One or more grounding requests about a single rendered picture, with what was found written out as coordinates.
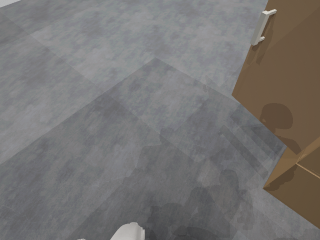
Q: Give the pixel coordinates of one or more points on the handle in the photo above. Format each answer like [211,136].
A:
[260,27]

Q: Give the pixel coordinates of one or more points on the robot left thigh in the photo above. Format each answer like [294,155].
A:
[129,232]

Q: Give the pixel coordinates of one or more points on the cupboard door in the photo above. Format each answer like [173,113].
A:
[279,82]

